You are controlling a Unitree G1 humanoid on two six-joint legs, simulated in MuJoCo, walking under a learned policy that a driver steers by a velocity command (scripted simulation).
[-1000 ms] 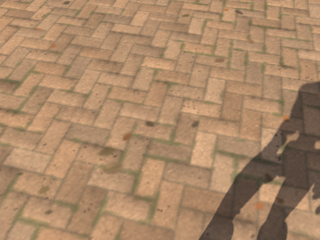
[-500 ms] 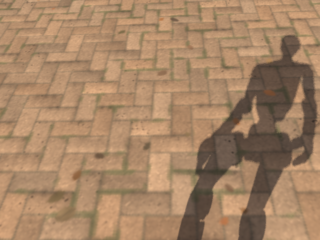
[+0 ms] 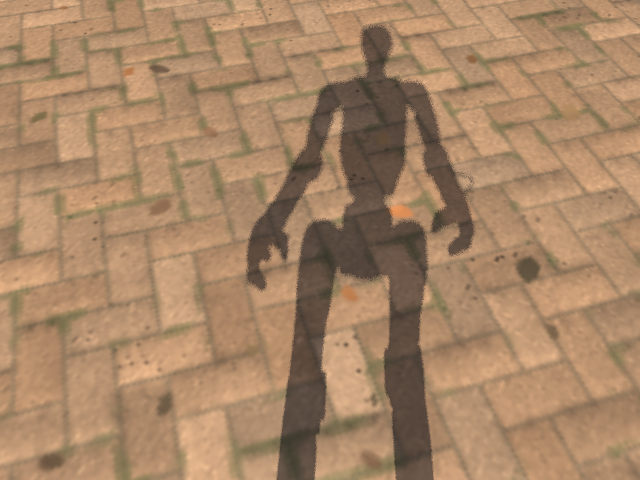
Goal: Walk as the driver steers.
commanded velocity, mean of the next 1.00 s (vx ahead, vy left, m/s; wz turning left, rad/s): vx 0.50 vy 0.00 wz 0.33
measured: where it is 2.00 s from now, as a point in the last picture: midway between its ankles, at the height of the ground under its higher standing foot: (239, 264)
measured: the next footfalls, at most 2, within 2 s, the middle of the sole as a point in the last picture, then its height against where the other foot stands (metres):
right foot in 0.34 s outside the picture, level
left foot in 0.86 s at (262, 435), level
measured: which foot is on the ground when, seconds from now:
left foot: down 0.00-0.34, up 0.36-0.84, down 0.86-1.00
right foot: up 0.00-0.32, down 0.34-0.88, up 0.90-1.00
